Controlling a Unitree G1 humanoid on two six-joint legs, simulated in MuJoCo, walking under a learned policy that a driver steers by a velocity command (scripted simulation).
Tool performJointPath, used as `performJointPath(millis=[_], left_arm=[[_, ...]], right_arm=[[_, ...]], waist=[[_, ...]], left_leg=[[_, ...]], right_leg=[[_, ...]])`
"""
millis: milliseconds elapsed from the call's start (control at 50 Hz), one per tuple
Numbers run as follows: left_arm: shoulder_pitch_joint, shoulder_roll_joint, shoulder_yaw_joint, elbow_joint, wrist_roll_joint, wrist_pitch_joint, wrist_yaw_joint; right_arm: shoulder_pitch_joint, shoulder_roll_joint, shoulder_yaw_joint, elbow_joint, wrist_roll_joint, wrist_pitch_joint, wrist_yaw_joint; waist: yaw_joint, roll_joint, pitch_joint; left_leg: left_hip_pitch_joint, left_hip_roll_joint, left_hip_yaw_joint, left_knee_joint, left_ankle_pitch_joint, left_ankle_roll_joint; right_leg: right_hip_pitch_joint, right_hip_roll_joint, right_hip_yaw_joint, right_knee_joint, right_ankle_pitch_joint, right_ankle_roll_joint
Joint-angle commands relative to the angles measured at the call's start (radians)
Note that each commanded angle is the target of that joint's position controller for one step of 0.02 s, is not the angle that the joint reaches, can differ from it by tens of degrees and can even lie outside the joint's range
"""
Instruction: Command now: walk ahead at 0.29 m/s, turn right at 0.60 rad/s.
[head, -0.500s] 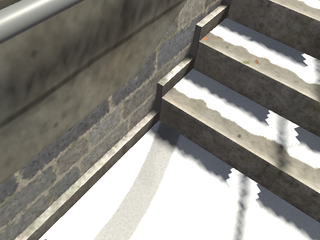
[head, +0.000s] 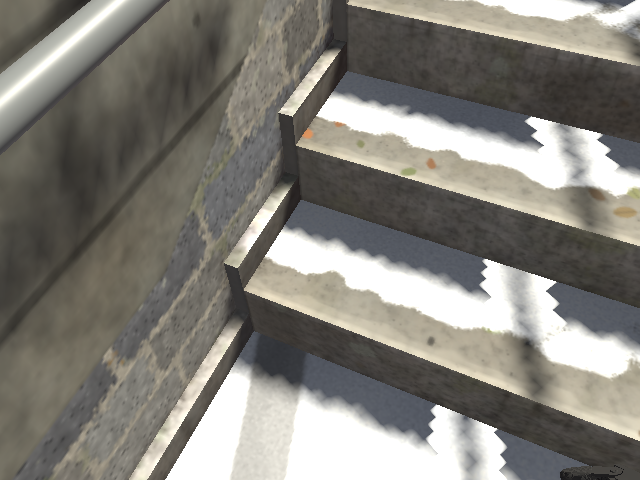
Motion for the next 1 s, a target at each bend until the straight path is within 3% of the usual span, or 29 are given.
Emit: performJointPath(millis=[20, 40, 60, 80, 100, 120, 160, 200, 260, 320, 380, 420, 460, 480, 500, 520, 560, 600, 660, 720, 800, 820, 860, 880, 900, 920, 940, 960, 1000], left_arm=[[-0.027, 0.187, 0.044, -0.048, 0.008, 0.0, 0.015], [-0.022, 0.176, 0.04, -0.042, -0.014, -0.004, 0.011], [-0.029, 0.127, 0.022, -0.066, -0.034, -0.011, 0.007], [0.075, 0.072, 0.01, -0.09, -0.059, -0.002, 0.016], [0.064, 0.131, 0.014, -0.056, -0.004, 0.02, 0.026], [0.049, 0.151, 0.027, -0.036, 0.025, 0.034, 0.021], [-0.023, 0.124, 0.029, -0.036, 0.025, 0.055, -0.002], [-0.025, 0.052, 0.002, -0.024, 0.019, 0.069, -0.033], [-0.075, 0.037, -0.011, -0.043, 0.008, 0.068, -0.052], [-0.101, 0.059, -0.01, -0.047, 0.012, 0.069, -0.069], [-0.212, 0.064, -0.009, -0.092, 0.028, 0.068, -0.087], [-0.219, 0.075, 0.0, -0.1, 0.023, 0.066, -0.078], [-0.122, 0.073, 0.0, -0.07, 0.034, 0.056, -0.065], [0.003, 0.13, 0.018, -0.032, 0.035, 0.045, -0.044], [0.063, 0.266, 0.047, -0.044, 0.012, 0.032, -0.03], [0.039, 0.234, 0.048, -0.029, 0.012, 0.033, -0.015], [-0.054, 0.146, 0.023, -0.039, -0.001, 0.031, -0.01], [-0.079, 0.119, 0.014, -0.036, -0.003, 0.012, -0.001], [-0.038, 0.129, 0.019, -0.015, -0.004, -0.017, -0.003], [0.009, 0.136, 0.019, 0.024, -0.018, -0.016, 0.001], [0.019, 0.182, 0.032, 0.05, -0.002, -0.013, -0.001], [-0.023, 0.177, 0.035, 0.035, 0.002, -0.015, 0.003], [-0.062, 0.159, 0.033, 0.026, -0.002, -0.02, 0.002], [-0.105, 0.157, 0.032, 0.028, -0.01, -0.019, 0.001], [-0.114, 0.096, 0.013, 0.007, -0.022, -0.03, -0.002], [-0.038, -0.022, -0.009, -0.041, -0.023, -0.023, 0.004], [0.002, 0.057, 0.002, -0.008, 0.02, 0.002, 0.023], [-0.072, 0.096, 0.009, -0.002, 0.036, 0.006, 0.018], [-0.101, 0.067, 0.007, 0.011, 0.032, 0.008, 0.001]], right_arm=[[0.068, -0.14, -0.04, -0.036, 0.004, -0.021, -0.024], [0.135, -0.156, -0.042, -0.031, -0.007, -0.032, -0.042], [0.236, -0.223, -0.055, -0.034, -0.029, -0.039, -0.061], [0.221, -0.309, -0.08, -0.055, -0.033, -0.021, -0.065], [0.224, -0.237, -0.075, -0.02, 0.004, -0.007, -0.058], [0.201, -0.147, -0.048, -0.031, 0.023, -0.012, -0.051], [0.141, -0.095, -0.029, -0.03, 0.022, -0.004, -0.053], [0.159, -0.132, -0.036, 0.017, 0.017, 0.015, -0.058], [0.187, -0.151, -0.048, 0.042, 0.034, 0.029, -0.054], [0.149, -0.159, -0.058, 0.037, 0.022, 0.024, -0.025], [0.156, -0.184, -0.068, 0.042, 0.023, 0.031, -0.031], [0.159, -0.221, -0.087, 0.043, 0.006, 0.018, -0.036], [0.129, -0.161, -0.072, 0.044, 0.008, 0.015, -0.021], [0.104, -0.083, -0.044, 0.024, -0.002, 0.015, -0.01], [0.024, -0.059, -0.033, -0.055, -0.006, 0.012, 0.001], [0.064, -0.149, -0.056, -0.036, -0.021, 0.016, 0.0], [0.125, -0.16, -0.063, 0.014, -0.005, 0.001, 0.021], [0.143, -0.143, -0.055, 0.044, -0.017, -0.005, 0.019], [0.12, -0.104, -0.046, 0.035, -0.009, 0.006, 0.014], [-0.005, -0.086, -0.033, 0.01, -0.002, 0.007, 0.008], [-0.098, -0.077, -0.015, -0.019, 0.001, -0.012, -0.008], [-0.011, -0.065, -0.011, 0.008, 0.004, -0.017, -0.013], [0.129, -0.131, -0.037, 0.065, 0.003, -0.03, -0.024], [0.227, -0.15, -0.047, 0.09, 0.001, -0.045, -0.03], [0.342, -0.223, -0.068, 0.107, -0.017, -0.056, -0.045], [0.376, -0.306, -0.081, 0.103, -0.024, -0.044, -0.048], [0.307, -0.253, -0.083, 0.096, -0.009, -0.028, -0.041], [0.229, -0.141, -0.059, 0.069, -0.007, -0.028, -0.03], [0.149, -0.045, -0.031, 0.06, -0.002, -0.035, -0.03]], waist=[[-0.062, -0.159, -0.089], [-0.101, -0.12, -0.118], [-0.139, -0.017, -0.213], [-0.091, 0.199, -0.287], [-0.069, 0.164, -0.26], [-0.06, 0.089, -0.199], [-0.06, 0.077, -0.118], [-0.06, 0.13, -0.076], [-0.083, 0.153, -0.099], [-0.092, 0.212, -0.111], [-0.118, 0.194, -0.038], [-0.108, 0.13, -0.006], [-0.032, 0.013, -0.039], [0.017, -0.199, -0.079], [0.051, -0.385, -0.013], [0.023, -0.223, 0.034], [-0.049, -0.163, 0.065], [-0.067, -0.143, 0.016], [-0.058, -0.141, -0.039], [-0.02, -0.145, 0.031], [0.002, -0.106, 0.007], [-0.042, -0.136, -0.036], [-0.109, -0.107, -0.083], [-0.186, -0.059, -0.101], [-0.226, 0.035, -0.178], [-0.169, 0.229, -0.247], [-0.126, 0.166, -0.242], [-0.128, 0.059, -0.153], [-0.096, 0.07, -0.031]], left_leg=[[0.191, -0.043, 0.017, -0.075, -0.028, 0.027], [0.315, 0.008, -0.018, -0.148, 0.033, 0.057], [0.476, 0.199, -0.182, -0.17, -0.003, 0.114], [0.672, 0.439, -0.508, -0.186, 0.228, 0.261], [0.604, 0.498, -0.582, -0.179, 0.363, 0.311], [0.527, 0.436, -0.42, -0.169, 0.456, 0.303], [0.456, 0.309, -0.183, -0.182, 0.457, 0.24], [0.449, 0.271, -0.081, -0.215, 0.48, 0.237], [0.464, 0.289, -0.028, -0.227, 0.474, 0.245], [0.386, 0.262, 0.057, -0.276, 0.086, 0.198], [0.327, 0.282, 0.045, -0.312, -0.297, 0.164], [0.292, 0.28, 0.067, -0.284, -0.403, 0.146], [0.156, 0.251, 0.113, -0.137, -0.43, 0.12], [0.052, 0.14, 0.224, 0.174, -0.452, 0.082], [-0.248, -0.03, 0.166, 0.379, -0.571, 0.048], [-0.25, 0.036, 0.021, 0.463, -0.481, 0.048], [-0.182, 0.073, 0.009, 0.436, -0.299, 0.046], [-0.121, 0.068, 0.024, 0.431, -0.204, 0.027], [-0.096, 0.047, 0.046, 0.386, -0.16, -0.003], [-0.097, 0.03, 0.059, 0.292, -0.124, -0.027], [0.012, -0.006, 0.054, 0.12, -0.082, -0.013], [0.133, -0.017, 0.052, 0.097, -0.078, 0.007], [0.317, -0.059, 0.055, 0.032, -0.109, 0.032], [0.44, -0.044, 0.042, -0.087, -0.045, 0.044], [0.623, 0.131, -0.126, -0.152, -0.097, 0.081], [0.778, 0.397, -0.477, -0.245, 0.008, 0.201], [0.694, 0.459, -0.613, -0.242, -0.231, 0.27], [0.594, 0.388, -0.495, -0.278, -0.431, 0.271], [0.435, 0.278, -0.282, -0.333, -0.284, 0.223]], right_leg=[[0.009, -0.182, 0.172, 0.14, 0.662, -0.038], [-0.032, -0.146, 0.164, 0.252, 0.677, -0.008], [-0.104, -0.106, 0.1, 0.451, 0.537, 0.014], [-0.358, 0.062, -0.065, 0.659, -0.045, 0.048], [-0.403, -0.012, -0.096, 0.774, -0.293, 0.041], [-0.371, -0.03, -0.079, 0.783, -0.269, 0.046], [-0.37, -0.074, -0.105, 0.693, -0.2, 0.068], [-0.364, -0.058, -0.154, 0.578, -0.174, 0.073], [-0.323, -0.068, -0.195, 0.465, -0.106, 0.059], [-0.211, -0.093, -0.246, 0.331, -0.006, 0.03], [-0.205, -0.094, -0.282, 0.224, 0.004, 0.027], [-0.159, -0.096, -0.302, 0.154, -0.044, 0.024], [0.05, -0.089, -0.266, 0.082, -0.028, -0.017], [0.147, -0.221, -0.026, -0.107, -0.208, -0.07], [0.19, -0.459, 0.503, -0.321, -0.413, -0.183], [0.168, -0.451, 0.43, -0.279, -0.328, -0.211], [0.114, -0.344, 0.237, -0.246, -0.041, -0.175], [0.14, -0.288, 0.129, -0.216, 0.311, -0.152], [0.158, -0.254, 0.067, -0.158, 0.527, -0.156], [0.096, -0.235, 0.068, -0.173, 0.541, -0.17], [0.082, -0.24, 0.106, -0.104, 0.716, -0.141], [0.038, -0.242, 0.092, -0.064, 0.773, -0.123], [-0.014, -0.203, 0.118, 0.072, 0.893, -0.077], [-0.059, -0.157, 0.111, 0.211, 0.835, -0.052], [-0.182, -0.077, 0.061, 0.448, 0.65, -0.02], [-0.437, 0.073, -0.077, 0.704, -0.176, 0.006], [-0.518, -0.009, -0.102, 0.886, -0.233, 0.002], [-0.564, -0.073, -0.09, 0.914, -0.139, -0.006], [-0.536, -0.112, -0.096, 0.853, -0.031, 0.008]])
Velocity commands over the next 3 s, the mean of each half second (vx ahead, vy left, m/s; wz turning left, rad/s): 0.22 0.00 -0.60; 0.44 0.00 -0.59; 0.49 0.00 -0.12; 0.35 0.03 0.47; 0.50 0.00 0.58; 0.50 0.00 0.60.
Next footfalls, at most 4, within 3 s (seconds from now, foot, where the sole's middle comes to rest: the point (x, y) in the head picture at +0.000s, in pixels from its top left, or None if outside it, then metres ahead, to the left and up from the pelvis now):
0.06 left None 0.19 0.11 -0.78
0.46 right None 0.17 -0.12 -0.78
0.90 left None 0.46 -0.07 -0.78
1.50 right None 0.53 -0.65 -0.60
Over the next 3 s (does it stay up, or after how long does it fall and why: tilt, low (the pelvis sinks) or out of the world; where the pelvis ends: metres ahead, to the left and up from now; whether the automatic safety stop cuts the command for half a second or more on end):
stays up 1.04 -0.56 0.40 its command is cut before an obstacle after 1.5 s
